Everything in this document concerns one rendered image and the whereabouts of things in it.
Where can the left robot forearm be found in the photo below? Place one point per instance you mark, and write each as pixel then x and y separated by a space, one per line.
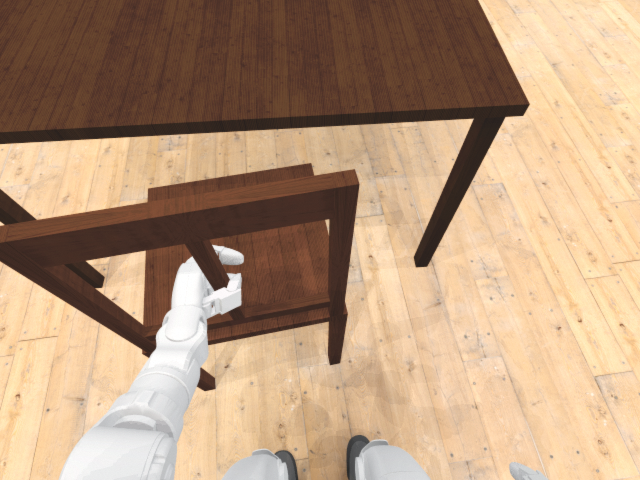
pixel 163 389

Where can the table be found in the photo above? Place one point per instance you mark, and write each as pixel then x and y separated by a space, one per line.
pixel 97 69

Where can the left robot upper arm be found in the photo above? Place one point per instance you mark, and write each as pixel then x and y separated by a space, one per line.
pixel 112 453

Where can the left robot thigh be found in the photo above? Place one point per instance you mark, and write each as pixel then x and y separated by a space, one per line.
pixel 257 467

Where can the left robot hand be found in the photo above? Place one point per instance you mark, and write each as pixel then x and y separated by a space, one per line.
pixel 191 286

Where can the robot right foot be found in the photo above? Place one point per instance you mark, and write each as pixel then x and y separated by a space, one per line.
pixel 355 445

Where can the chair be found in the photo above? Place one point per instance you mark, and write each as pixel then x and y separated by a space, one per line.
pixel 294 273

